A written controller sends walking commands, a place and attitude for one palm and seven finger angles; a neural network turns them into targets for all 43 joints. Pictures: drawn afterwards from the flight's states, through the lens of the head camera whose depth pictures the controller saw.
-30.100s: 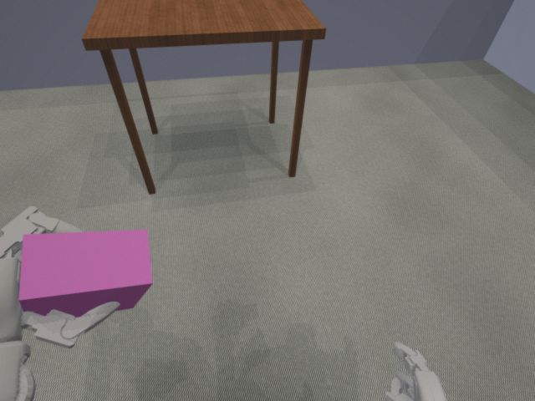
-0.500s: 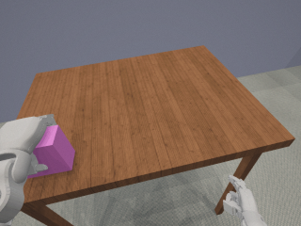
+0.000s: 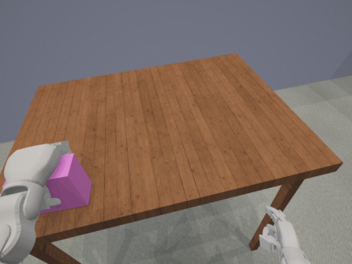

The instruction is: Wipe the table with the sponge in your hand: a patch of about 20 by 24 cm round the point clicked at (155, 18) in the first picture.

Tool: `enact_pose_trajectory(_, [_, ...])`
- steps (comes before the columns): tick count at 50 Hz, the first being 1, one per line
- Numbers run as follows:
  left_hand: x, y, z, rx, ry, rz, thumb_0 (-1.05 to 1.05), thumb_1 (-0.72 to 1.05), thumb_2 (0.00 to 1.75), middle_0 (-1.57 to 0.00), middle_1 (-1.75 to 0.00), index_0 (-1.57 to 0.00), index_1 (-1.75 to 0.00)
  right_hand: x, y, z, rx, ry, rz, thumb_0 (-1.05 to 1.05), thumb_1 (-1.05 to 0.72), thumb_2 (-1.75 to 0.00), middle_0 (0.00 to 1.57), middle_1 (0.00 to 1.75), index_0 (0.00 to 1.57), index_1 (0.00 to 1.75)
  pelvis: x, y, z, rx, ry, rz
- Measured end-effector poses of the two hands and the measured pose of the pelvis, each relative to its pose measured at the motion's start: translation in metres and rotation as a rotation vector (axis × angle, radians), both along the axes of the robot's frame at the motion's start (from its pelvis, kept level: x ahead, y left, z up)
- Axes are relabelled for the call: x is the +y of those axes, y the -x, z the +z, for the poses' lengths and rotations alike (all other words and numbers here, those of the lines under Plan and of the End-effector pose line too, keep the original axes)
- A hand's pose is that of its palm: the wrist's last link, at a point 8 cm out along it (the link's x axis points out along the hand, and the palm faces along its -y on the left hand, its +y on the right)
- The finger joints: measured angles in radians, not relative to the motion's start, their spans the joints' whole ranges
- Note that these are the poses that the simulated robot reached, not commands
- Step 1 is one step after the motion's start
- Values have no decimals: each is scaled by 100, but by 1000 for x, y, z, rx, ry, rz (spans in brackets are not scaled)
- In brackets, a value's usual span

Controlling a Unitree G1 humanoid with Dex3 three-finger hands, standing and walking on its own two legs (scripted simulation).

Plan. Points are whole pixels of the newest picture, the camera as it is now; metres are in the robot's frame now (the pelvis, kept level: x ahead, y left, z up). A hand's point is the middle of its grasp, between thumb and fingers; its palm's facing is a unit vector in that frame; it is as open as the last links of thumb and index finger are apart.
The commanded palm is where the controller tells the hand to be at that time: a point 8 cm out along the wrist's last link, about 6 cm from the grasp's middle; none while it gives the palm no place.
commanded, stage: lower the sponge onto the table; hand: left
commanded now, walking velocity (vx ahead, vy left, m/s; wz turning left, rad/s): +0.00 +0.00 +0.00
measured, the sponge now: (56, 189) +0.21 +0.32 +0.07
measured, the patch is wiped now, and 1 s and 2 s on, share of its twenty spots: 0.00 0.30 0.50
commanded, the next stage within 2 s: wipe forward along the first lane in 0.20 s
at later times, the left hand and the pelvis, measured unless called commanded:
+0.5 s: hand (44, 174) +0.22 +0.34 +0.10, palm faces +0.00 -0.04 -1.00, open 10.2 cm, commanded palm +0.21 +0.33 +0.15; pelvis +0.01 +0.00 +0.00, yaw +1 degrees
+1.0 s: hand (49, 154) +0.28 +0.36 +0.10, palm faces -0.06 -0.02 -1.00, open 10.2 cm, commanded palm +0.26 +0.36 +0.13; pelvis +0.01 +0.00 +0.00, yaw +1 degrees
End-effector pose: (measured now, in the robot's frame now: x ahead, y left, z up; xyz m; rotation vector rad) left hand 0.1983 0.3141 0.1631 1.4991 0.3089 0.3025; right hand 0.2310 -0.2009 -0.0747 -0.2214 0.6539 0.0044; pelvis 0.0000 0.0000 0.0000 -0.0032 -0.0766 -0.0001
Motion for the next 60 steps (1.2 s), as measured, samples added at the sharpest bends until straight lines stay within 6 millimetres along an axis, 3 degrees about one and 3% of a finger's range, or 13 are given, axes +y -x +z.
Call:
enact_pose_trajectory(19, [13, 7, -4, 14, -8, 41, -1, -51, 103, -70, -131, -73, -131, -9, -2, -7, 30, 15, -15, 1, -91, -90, 20, 30, 20, 30, 0, -7, -1, 23, 7, 7])
enact_pose_trajectory(38, [24, -35, -5, 37, -23, 48, 0, -51, 103, -70, -132, -73, -132, -16, 12, -16, 86, 8, -45, 1, -91, -90, 20, 30, 20, 30, 0, -9, -1, 59, 6, 12])
enact_pose_trajectory(60, [52, -87, -5, 97, -37, 75, 0, -51, 103, -70, -132, -73, -132, -44, 54, -35, 224, 47, -129, 1, -91, -90, 20, 30, 20, 30, 0, -7, -5, 117, 13, 18])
